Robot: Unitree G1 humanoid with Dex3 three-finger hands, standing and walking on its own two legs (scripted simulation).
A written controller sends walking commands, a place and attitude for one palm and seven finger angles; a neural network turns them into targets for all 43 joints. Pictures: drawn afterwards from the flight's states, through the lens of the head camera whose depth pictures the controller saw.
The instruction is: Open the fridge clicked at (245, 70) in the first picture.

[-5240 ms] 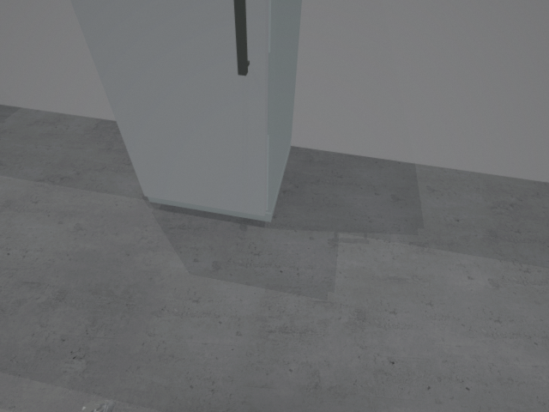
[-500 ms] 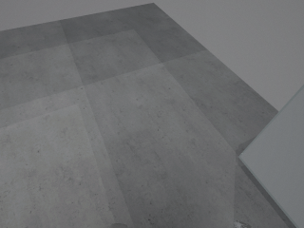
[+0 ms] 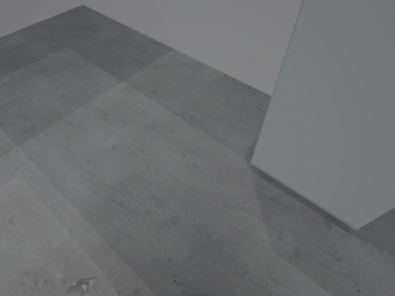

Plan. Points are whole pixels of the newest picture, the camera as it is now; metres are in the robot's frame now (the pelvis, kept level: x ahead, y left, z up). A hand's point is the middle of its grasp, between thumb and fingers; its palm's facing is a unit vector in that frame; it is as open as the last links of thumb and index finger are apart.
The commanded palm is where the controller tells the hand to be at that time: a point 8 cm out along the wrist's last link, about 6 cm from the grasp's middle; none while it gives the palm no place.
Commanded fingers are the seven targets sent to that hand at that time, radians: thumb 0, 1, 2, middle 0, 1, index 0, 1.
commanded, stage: turn to face it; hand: right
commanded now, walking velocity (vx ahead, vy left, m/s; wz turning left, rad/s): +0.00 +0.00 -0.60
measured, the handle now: out of the picture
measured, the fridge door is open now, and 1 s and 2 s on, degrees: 0 0 0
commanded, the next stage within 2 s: take the last steps up to it in 1.06 s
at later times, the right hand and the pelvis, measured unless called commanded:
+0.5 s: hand out of the picture +0.07 -0.20 -0.12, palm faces +0.28 +0.91 -0.29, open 7.4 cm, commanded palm none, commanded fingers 0.00 -0.90 -0.90 0.20 0.30 0.20 0.30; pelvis +0.00 +0.03 +0.01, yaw -17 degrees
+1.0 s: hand out of the picture -0.11 -0.23 -0.16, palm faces +0.55 +0.80 -0.25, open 7.4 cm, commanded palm none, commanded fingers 0.00 -0.90 -0.90 0.20 0.30 0.20 0.30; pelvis -0.03 -0.02 +0.02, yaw -31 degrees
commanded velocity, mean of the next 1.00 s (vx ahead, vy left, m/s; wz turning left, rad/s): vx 0.00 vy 0.00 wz -0.47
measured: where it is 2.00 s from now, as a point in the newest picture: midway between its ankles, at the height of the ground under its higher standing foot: outside the picture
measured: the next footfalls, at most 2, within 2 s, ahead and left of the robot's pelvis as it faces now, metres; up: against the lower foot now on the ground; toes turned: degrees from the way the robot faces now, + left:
left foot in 0.42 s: +0.08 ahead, +0.13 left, +0.00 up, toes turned -11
right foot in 0.82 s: -0.03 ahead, -0.12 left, +0.00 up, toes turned -34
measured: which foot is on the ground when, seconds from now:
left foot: down 0.00-0.00, up 0.02-0.40, down 0.42-0.82, up 0.84-1.00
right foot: down 0.00-0.42, up 0.44-0.80, down 0.82-1.00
